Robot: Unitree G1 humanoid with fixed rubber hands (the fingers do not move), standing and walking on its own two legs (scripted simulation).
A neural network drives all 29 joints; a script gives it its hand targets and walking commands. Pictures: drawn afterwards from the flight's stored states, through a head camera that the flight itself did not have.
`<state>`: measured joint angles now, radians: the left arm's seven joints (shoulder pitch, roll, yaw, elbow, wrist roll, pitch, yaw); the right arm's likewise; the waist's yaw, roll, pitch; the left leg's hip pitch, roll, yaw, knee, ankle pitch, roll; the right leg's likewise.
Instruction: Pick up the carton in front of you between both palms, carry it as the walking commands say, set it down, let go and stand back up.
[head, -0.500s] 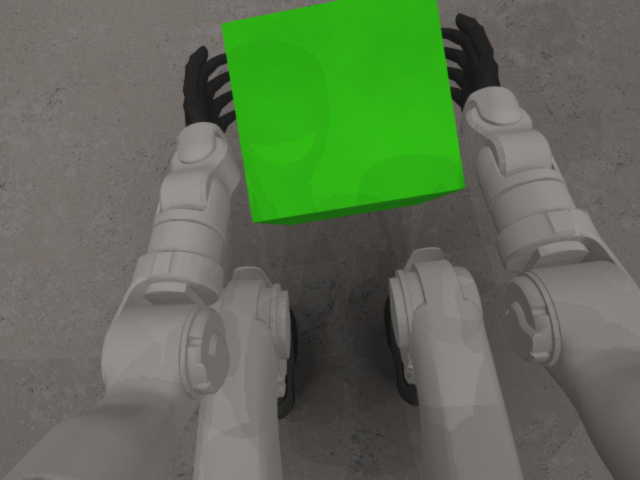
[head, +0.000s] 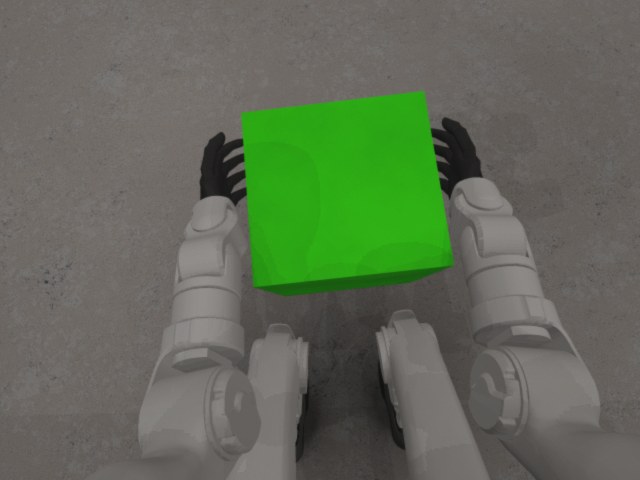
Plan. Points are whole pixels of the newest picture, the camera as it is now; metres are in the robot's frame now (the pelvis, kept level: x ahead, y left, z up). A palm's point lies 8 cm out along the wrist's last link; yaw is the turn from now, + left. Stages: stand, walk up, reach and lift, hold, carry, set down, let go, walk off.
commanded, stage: reach and lift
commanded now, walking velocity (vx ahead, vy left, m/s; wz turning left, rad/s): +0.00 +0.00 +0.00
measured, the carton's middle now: (341, 213) +0.44 -0.02 -0.13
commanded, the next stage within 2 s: none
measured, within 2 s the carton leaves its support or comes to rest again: neither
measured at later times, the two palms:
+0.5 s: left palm (149, 171) +0.42 +0.13 +0.12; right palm (527, 147) +0.41 -0.17 +0.11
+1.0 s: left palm out of the picture +0.38 +0.14 +0.27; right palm out of the picture +0.37 -0.16 +0.26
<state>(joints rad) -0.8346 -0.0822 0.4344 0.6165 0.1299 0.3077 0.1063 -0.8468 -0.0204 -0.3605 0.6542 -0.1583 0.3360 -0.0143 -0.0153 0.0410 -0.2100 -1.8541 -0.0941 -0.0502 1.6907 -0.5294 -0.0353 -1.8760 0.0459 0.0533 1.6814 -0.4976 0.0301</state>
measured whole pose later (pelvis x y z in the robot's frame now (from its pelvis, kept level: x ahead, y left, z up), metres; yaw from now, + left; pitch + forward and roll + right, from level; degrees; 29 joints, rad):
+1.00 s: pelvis +0.08 +0.00 +0.25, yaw -1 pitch +1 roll +0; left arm -0.27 -0.15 0.28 0.40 0.23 0.52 0.03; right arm -0.25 0.15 -0.25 0.38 -0.23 0.55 -0.02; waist -0.01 0.01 -0.09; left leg -0.30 -0.04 -0.09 0.55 -0.28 0.00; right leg -0.32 0.03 0.07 0.54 -0.25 0.01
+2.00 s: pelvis +0.09 +0.00 +0.26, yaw -1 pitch -6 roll +0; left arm -0.27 -0.15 0.24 0.29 0.28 0.67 0.00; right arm -0.24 0.15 -0.21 0.27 -0.27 0.70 0.01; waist -0.01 0.01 0.01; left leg -0.07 -0.03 -0.09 0.38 -0.22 0.00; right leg -0.09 0.02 0.07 0.37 -0.19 0.00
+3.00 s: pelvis +0.11 +0.01 +0.25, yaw +1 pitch +1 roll +0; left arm -0.24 -0.15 0.17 0.06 0.22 0.85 0.03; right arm -0.23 0.13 -0.17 0.06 -0.18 0.86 -0.02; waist -0.01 -0.03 -0.13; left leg -0.24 -0.02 0.00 0.51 -0.30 0.01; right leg -0.25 -0.02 0.04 0.52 -0.30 0.00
